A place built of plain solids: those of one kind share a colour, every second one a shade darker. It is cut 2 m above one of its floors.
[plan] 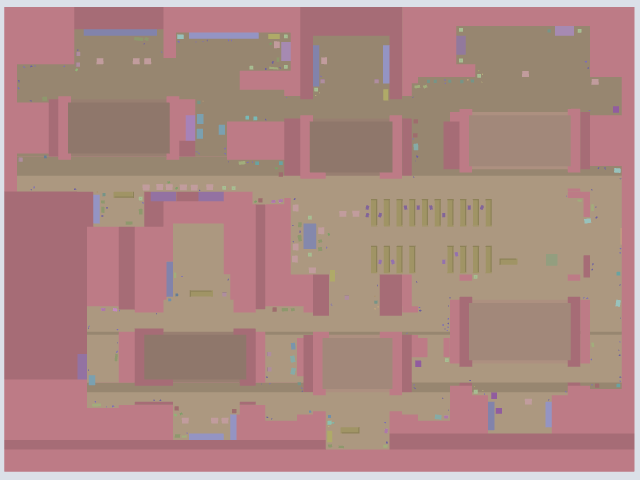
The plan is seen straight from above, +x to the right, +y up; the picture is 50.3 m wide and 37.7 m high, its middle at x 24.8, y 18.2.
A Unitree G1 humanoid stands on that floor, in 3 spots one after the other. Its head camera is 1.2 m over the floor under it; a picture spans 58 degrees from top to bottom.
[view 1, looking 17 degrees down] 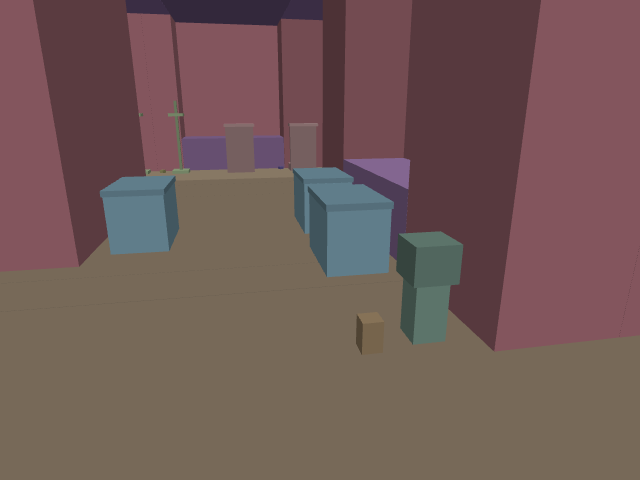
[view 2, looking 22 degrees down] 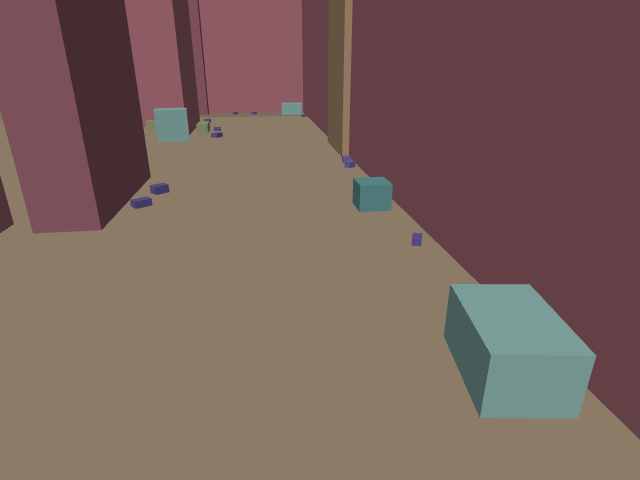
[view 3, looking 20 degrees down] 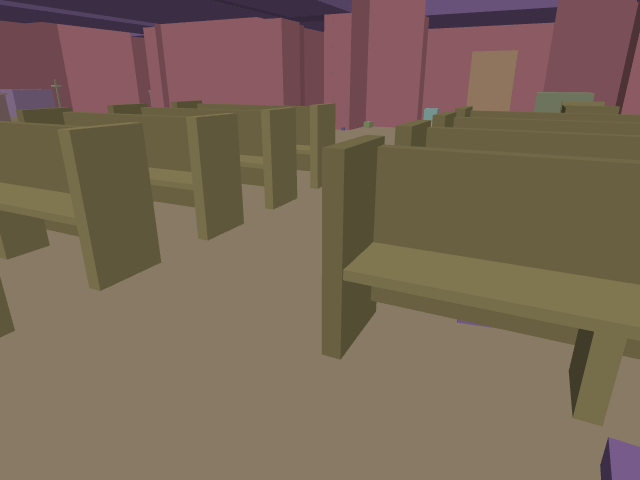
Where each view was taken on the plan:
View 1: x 16.25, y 31.00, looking -101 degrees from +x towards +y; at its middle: chest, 3.39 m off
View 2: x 47.25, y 11.88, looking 82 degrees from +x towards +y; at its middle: floor_strip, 3.20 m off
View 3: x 33.25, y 17.00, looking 26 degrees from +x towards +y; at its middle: floor_strip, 3.51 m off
